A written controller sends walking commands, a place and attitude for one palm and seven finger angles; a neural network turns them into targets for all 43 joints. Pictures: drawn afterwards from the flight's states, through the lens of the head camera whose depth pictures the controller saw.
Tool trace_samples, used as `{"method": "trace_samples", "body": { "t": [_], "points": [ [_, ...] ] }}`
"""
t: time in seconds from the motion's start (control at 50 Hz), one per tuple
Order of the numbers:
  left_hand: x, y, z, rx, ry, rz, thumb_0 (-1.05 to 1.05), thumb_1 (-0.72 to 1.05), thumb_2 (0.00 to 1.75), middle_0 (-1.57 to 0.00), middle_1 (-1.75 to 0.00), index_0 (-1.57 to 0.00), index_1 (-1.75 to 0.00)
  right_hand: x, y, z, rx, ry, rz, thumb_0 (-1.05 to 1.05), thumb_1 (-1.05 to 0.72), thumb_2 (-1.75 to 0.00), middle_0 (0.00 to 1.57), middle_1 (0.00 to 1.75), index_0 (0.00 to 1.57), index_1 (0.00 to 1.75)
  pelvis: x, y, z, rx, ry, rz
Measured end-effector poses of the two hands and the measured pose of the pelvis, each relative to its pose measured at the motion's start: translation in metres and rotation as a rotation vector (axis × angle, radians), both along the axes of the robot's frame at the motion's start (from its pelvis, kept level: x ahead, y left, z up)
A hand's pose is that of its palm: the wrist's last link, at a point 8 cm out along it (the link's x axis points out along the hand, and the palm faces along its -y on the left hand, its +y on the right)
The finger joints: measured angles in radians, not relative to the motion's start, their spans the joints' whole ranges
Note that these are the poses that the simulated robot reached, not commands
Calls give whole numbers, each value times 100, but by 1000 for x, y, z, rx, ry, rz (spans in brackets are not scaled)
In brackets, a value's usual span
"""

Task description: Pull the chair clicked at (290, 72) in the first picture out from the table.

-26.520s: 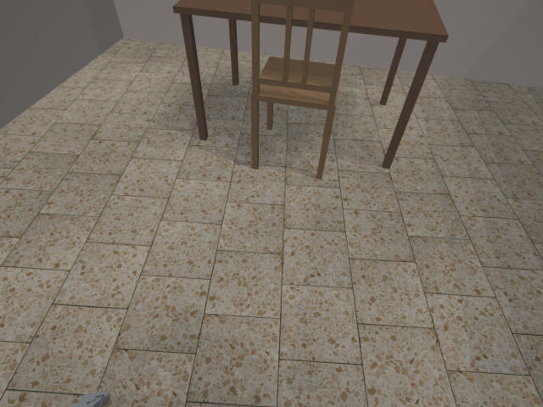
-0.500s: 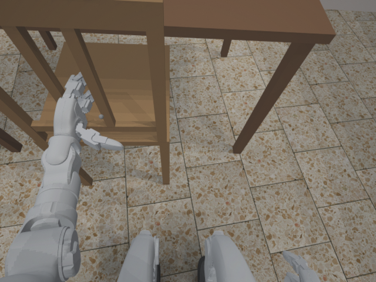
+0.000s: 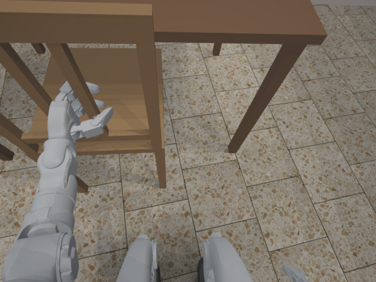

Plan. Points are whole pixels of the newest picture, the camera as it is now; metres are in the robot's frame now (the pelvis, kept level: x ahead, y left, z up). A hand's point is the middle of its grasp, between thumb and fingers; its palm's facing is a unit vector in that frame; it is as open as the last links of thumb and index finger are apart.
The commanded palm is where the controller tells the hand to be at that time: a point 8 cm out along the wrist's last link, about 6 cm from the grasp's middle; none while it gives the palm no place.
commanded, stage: hook a spindle and tug to test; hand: left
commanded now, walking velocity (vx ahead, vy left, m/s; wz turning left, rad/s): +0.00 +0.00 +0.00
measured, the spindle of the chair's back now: (42, 99) +0.48 +0.29 +0.05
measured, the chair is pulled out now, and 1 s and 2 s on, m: -0.01 0.06 0.17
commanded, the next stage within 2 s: step backward, pulling the chair out in 0.72 s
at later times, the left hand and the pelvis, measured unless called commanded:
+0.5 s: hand (94, 134) +0.41 +0.18 +0.03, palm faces +0.05 -1.00 -0.03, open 5.7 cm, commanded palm +0.37 +0.23 +0.03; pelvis +0.01 -0.01 +0.01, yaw +0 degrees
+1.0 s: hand (93, 143) +0.38 +0.18 +0.04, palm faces +0.15 -0.98 -0.13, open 5.5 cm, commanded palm +0.35 +0.23 +0.03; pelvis -0.01 +0.00 +0.06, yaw +0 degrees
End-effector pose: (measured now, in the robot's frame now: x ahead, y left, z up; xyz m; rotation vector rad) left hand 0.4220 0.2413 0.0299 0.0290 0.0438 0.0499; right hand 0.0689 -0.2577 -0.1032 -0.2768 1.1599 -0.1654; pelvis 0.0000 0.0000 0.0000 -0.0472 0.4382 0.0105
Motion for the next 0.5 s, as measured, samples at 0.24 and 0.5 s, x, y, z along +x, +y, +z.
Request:
{"method": "trace_samples", "body": {
  "t": [0.24, 0.5],
  "points": [
    [-11, -5, 0, -6, -1, 2, 1, 71, 82, -32, -137, -37, -139, 29, 0, 6, 10, -49, 12, 1, -91, -90, 20, 30, 21, 30, 9, -1, 6, 4, -7, -2],
    [-39, -5, 0, -3, 1, 0, 1, 72, 82, -32, -137, -36, -140, 53, 2, 9, 29, -128, 40, 1, -91, -90, 20, 30, 21, 30, 8, -6, 6, 10, -30, -1]
  ]
}}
